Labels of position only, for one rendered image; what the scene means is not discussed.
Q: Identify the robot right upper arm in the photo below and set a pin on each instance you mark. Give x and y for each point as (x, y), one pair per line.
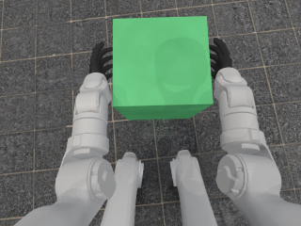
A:
(253, 184)

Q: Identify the robot left thigh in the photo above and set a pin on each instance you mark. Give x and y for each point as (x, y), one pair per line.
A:
(120, 209)

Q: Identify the robot right forearm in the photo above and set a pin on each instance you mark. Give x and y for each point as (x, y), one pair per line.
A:
(238, 115)

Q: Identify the robot right hand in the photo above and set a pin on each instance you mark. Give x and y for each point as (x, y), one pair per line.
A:
(222, 57)

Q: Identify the robot left upper arm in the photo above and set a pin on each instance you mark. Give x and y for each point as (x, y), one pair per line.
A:
(81, 189)

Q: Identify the robot left hand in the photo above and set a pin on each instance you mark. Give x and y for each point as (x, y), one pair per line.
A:
(97, 62)

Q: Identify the carton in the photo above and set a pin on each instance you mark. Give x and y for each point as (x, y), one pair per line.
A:
(161, 67)

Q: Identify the left robot shin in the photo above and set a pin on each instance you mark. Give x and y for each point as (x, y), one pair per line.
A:
(128, 154)

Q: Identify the robot left forearm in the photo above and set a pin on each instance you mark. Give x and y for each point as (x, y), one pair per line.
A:
(90, 118)

